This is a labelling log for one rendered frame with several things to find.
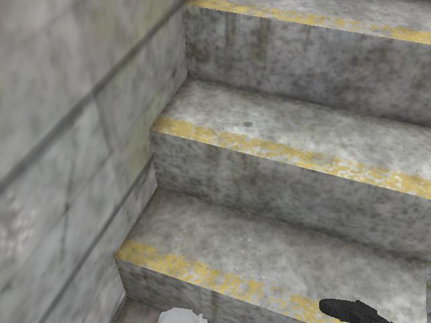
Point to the left robot thigh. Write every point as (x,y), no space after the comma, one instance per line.
(181,315)

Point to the robot right hand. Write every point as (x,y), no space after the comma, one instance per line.
(350,311)

